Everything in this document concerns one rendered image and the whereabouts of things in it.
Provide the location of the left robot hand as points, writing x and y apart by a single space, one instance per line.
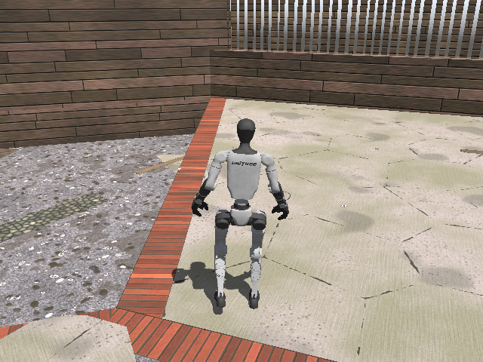
195 206

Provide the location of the left robot shin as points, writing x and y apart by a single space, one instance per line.
220 269

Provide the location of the left robot forearm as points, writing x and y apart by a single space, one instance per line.
202 193

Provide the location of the robot left upper arm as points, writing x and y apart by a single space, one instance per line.
214 171

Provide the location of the robot left foot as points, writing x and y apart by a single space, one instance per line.
220 300

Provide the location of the right robot hand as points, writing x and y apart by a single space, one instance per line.
278 210

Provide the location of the right robot forearm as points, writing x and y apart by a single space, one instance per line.
280 198

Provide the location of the robot right upper arm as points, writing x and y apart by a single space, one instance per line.
271 172

